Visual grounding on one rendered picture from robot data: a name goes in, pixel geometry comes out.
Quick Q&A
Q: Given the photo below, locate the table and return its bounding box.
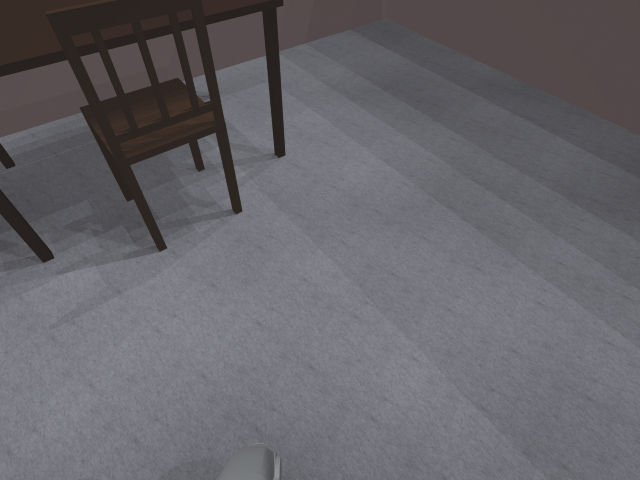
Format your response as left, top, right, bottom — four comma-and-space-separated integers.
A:
0, 0, 285, 263

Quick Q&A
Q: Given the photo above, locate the robot left thigh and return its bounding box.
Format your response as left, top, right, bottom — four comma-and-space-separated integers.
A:
216, 446, 282, 480

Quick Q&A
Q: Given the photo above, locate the chair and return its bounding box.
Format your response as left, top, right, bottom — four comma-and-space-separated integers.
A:
45, 0, 242, 252

